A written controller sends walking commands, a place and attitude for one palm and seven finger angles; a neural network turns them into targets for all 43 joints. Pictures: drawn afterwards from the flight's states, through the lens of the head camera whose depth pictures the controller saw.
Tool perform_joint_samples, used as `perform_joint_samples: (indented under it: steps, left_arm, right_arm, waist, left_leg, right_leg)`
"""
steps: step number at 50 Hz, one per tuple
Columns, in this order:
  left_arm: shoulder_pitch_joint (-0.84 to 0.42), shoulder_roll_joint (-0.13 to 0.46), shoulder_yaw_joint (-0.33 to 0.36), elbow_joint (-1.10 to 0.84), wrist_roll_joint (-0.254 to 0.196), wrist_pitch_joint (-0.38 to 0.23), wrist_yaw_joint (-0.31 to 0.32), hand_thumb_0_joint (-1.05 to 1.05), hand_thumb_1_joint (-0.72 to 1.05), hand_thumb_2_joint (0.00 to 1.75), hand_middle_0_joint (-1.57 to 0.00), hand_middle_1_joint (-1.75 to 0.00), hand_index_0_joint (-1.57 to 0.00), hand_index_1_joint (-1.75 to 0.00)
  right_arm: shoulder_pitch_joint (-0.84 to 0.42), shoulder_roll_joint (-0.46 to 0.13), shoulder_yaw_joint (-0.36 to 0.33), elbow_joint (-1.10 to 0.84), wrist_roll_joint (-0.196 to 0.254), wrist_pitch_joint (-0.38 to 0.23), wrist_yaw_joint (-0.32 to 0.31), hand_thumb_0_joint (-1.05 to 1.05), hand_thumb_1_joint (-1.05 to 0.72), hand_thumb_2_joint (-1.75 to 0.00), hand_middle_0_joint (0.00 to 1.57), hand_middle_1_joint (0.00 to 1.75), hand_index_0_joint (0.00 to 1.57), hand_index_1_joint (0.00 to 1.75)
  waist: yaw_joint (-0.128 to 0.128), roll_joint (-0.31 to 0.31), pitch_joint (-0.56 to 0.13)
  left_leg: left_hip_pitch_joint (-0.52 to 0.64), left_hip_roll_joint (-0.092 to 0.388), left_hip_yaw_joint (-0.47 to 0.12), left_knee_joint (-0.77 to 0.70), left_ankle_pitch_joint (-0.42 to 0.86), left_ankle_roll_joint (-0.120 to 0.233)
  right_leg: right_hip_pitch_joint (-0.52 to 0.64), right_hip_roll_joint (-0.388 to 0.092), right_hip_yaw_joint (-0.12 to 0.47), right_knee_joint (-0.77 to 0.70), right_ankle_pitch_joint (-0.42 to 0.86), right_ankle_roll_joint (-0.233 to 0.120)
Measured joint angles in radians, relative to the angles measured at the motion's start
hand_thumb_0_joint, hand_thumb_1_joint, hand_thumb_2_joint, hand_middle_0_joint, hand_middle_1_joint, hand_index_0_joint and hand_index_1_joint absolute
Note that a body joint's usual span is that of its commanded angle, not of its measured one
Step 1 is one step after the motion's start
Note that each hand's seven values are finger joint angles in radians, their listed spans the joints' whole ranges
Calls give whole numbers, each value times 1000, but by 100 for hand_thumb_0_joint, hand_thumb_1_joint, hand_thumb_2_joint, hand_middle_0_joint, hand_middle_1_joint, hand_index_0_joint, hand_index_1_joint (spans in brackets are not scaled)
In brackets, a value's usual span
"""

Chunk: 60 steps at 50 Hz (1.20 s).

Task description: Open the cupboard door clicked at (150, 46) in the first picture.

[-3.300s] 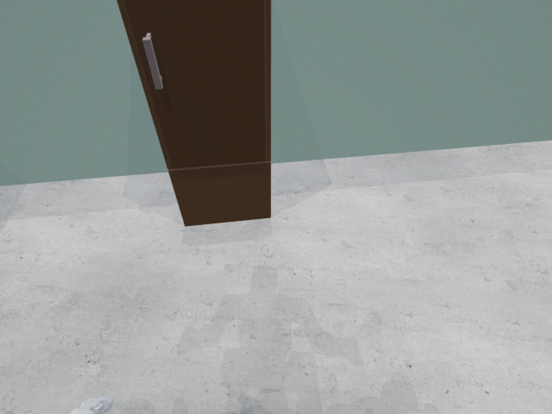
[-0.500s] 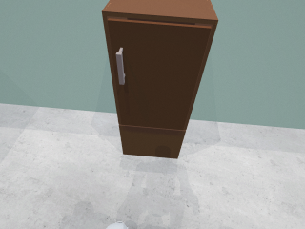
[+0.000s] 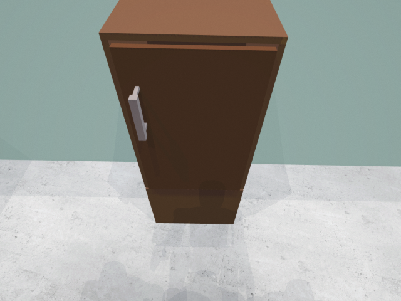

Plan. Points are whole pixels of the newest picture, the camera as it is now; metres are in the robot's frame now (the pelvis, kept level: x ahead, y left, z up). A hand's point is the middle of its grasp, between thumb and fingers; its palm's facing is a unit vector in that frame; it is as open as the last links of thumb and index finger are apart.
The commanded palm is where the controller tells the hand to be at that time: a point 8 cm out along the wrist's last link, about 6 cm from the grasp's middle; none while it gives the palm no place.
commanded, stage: come to a stop and stand still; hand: left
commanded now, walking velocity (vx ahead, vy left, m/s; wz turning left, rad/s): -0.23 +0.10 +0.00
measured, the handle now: (139, 114) +0.55 +0.18 +0.04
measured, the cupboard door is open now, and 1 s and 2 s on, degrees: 0 0 0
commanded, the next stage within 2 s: look again from close up in 0.68 s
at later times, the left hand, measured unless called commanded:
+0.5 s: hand out of the picture +0.00 +0.22 -0.18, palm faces +0.09 -0.98 -0.19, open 7.3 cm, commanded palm none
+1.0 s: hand out of the picture -0.02 +0.17 -0.17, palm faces +0.01 -0.97 -0.24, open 7.3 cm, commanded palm none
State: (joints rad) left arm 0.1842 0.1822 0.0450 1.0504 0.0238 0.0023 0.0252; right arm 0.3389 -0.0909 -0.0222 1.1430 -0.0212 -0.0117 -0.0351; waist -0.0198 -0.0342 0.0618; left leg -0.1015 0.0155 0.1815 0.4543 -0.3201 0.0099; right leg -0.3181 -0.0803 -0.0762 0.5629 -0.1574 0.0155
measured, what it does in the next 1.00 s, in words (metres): steps on the spot: left foot, then right foot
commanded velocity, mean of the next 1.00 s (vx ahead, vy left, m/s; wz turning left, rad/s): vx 0.01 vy -0.01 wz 0.00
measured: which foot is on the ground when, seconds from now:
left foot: down 0.00-0.04, up 0.06-0.36, down 0.38-1.00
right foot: down 0.00-0.40, up 0.42-0.72, down 0.74-1.00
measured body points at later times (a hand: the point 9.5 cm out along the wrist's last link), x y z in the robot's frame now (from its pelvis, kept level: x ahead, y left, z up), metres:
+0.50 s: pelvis -0.04 +0.03 +0.00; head -0.04 +0.06 +0.45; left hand -0.01 +0.28 -0.16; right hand +0.01 -0.20 -0.14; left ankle -0.06 +0.14 -0.73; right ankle +0.00 -0.11 -0.70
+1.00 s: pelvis -0.03 +0.00 +0.00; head -0.02 -0.03 +0.45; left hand -0.02 +0.22 -0.15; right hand -0.05 -0.21 -0.18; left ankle -0.05 +0.14 -0.73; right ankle -0.06 -0.09 -0.73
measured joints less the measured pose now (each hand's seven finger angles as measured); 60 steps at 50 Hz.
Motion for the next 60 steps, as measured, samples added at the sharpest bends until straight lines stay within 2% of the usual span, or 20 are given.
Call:
perform_joint_samples:
  steps: [2, 4, 7, 10, 14, 16, 18, 19, 21, 23, 27, 30, 35, 37, 38, 41, 44, 50, 60]
  left_arm:
    - [-11, -15, -4, -1, 3, -4, 4, 1, 92, 90, -20, -30, -20, -30]
    - [-30, -30, -10, -8, 3, -7, 4, 1, 92, 90, -20, -30, -20, -30]
    - [-57, -47, -6, -29, 2, -6, 16, 0, 92, 90, -20, -30, -20, -30]
    - [-72, -50, 0, -48, 6, 5, 20, 0, 93, 90, -20, -30, -20, -30]
    - [-66, -42, 5, -60, 13, 18, 18, 0, 92, 90, -20, -30, -20, -30]
    - [-57, -32, 9, -61, 16, 22, 15, 0, 92, 90, -20, -30, -20, -30]
    - [-41, -19, 12, -58, 14, 28, 12, 1, 91, 90, -20, -30, -20, -30]
    - [-31, -12, 13, -55, 9, 33, 10, 1, 91, 90, -20, -30, -20, -30]
    - [-14, 6, 16, -37, 0, 48, 6, 1, 91, 90, -20, -30, -20, -30]
    - [13, 16, 18, -19, 2, 59, 0, 1, 91, 90, -20, -30, -20, -30]
    - [71, 23, 20, 4, 7, 49, -18, 1, 91, 90, -20, -30, -20, -30]
    - [112, 22, 15, 26, 7, 41, -22, 1, 91, 90, -20, -30, -20, -30]
    - [126, 5, -2, 64, -3, 42, -19, 1, 91, 90, -20, -30, -20, -30]
    - [120, -6, -13, 69, -3, 22, -9, 1, 91, 90, -20, -30, -20, -30]
    - [118, -15, -20, 68, -1, 6, 1, 1, 91, 90, -20, -30, -20, -30]
    - [112, -54, -46, 63, 2, -17, 7, 1, 91, 90, -20, -30, -20, -30]
    - [114, -71, -54, 64, -2, -32, 11, 1, 91, 90, -20, -30, -20, -30]
    - [109, -58, -48, 68, -6, -30, 16, 3, 94, 90, -20, -30, -20, -30]
    - [100, -45, -41, 49, -7, -34, 15, 2, 93, 90, -20, -30, -20, -30]
  right_arm:
    - [-10, -7, -10, -1, 7, 15, 2, 0, -92, -89, 20, 29, 20, 30]
    - [-27, -17, -22, -14, 14, 30, 2, 0, -92, -89, 20, 29, 20, 30]
    - [-65, -32, -34, -31, 16, 54, 2, 0, -91, -89, 20, 29, 20, 30]
    - [-105, -54, -44, -53, 14, 67, 5, 0, -91, -89, 20, 29, 20, 30]
    - [-148, -83, -51, -91, 10, 68, 13, 0, -91, -89, 20, 29, 20, 30]
    - [-161, -91, -50, -110, 9, 59, 16, 0, -92, -89, 20, 29, 20, 30]
    - [-161, -95, -45, -125, 8, 43, 18, 0, -92, -89, 20, 29, 20, 30]
    - [-155, -96, -42, -129, 7, 32, 18, 0, -92, -89, 20, 29, 20, 30]
    - [-142, -80, -33, -126, -2, 23, 16, 0, -92, -89, 20, 29, 20, 30]
    - [-114, -65, -19, -119, -10, 24, 15, 0, -92, -89, 20, 29, 20, 30]
    - [-72, -46, -2, -93, -11, 24, 5, 0, -92, -89, 20, 29, 20, 30]
    - [-58, -41, 0, -81, -9, 15, 2, 0, -92, -89, 20, 29, 20, 30]
    - [-49, -37, -1, -64, -8, 3, -4, 0, -92, -89, 20, 29, 20, 30]
    - [-43, -43, 0, -54, 1, 4, 0, 0, -92, -89, 20, 29, 20, 30]
    - [-45, -51, 1, -54, 4, 10, 7, 0, -92, -89, 20, 29, 20, 30]
    - [-46, -79, -1, -66, 2, 19, 18, 0, -91, -89, 20, 29, 20, 30]
    - [-22, -78, 6, -65, 1, 11, 21, 0, -92, -89, 20, 29, 20, 30]
    - [-1, -52, 25, -48, 2, 3, 11, 0, -91, -89, 20, 29, 20, 30]
    - [-19, -45, 32, -29, 1, 4, 5, 1, -92, -89, 20, 29, 20, 30]
  waist:
    - [-9, 34, 9]
    - [-25, 61, 24]
    - [-12, 65, 45]
    - [4, 63, 52]
    - [19, 51, 39]
    - [26, 39, 28]
    - [30, 28, 12]
    - [28, 24, 1]
    - [30, -5, -11]
    - [27, -13, -38]
    - [36, -12, -74]
    - [37, -13, -74]
    - [11, -4, -39]
    - [12, 4, -30]
    - [18, 17, -25]
    - [-2, 86, -6]
    - [-15, 100, -22]
    - [-5, 93, -57]
    - [8, 83, -59]
  left_leg:
    - [-28, 26, -8, 70, -34, -14]
    - [-89, 30, -50, 192, -119, -25]
    - [-197, 6, -111, 442, -223, -34]
    - [-262, -5, -145, 564, -218, -45]
    - [-260, 3, -152, 490, -187, -53]
    - [-225, 9, -148, 388, -159, -51]
    - [-161, 13, -140, 227, -77, -44]
    - [-133, 13, -141, 153, -46, -30]
    - [-121, -1, -130, 140, -24, -3]
    - [-101, -4, -132, 92, 0, 6]
    - [-60, -6, -135, -33, 69, 11]
    - [-40, -12, -120, -91, 98, 12]
    - [-44, -14, -107, -94, 102, 1]
    - [-75, -11, -102, -39, 78, -10]
    - [-108, 0, -97, 17, 51, -17]
    - [-147, 35, -125, 94, 7, -26]
    - [-139, 37, -140, 102, -2, -36]
    - [-89, 36, -140, 81, -10, -49]
    - [-62, 41, -148, 36, 11, -64]
  right_leg:
    - [4, 20, -9, 5, -51, -23]
    - [-3, 24, -29, 22, -84, -39]
    - [-6, 16, -36, 10, -73, -46]
    - [-8, 11, -38, -15, -46, -45]
    - [-22, 3, -34, -35, -15, -33]
    - [-35, 0, -28, -32, -4, -24]
    - [-52, -1, -23, -13, -2, -12]
    - [-65, -1, -22, 8, -8, -5]
    - [-76, 3, 15, 57, -118, 2]
    - [-84, 27, 51, 138, -185, 3]
    - [-88, 58, 81, 311, -171, 10]
    - [-54, 54, 70, 311, -176, 18]
    - [51, 45, 48, 99, -230, 20]
    - [98, 44, 49, -38, -122, 9]
    - [98, 54, 51, -60, -115, -16]
    - [85, 90, 32, -33, -152, -43]
    - [96, 91, 18, -20, -175, -48]
    - [128, 90, 17, -1, -204, -59]
    - [149, 98, 8, -25, -199, -74]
